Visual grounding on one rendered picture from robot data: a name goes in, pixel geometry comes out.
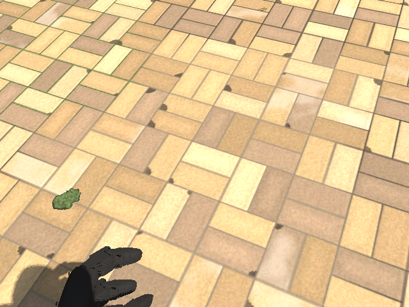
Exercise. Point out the left robot hand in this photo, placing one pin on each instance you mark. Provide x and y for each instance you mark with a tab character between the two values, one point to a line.
83	289

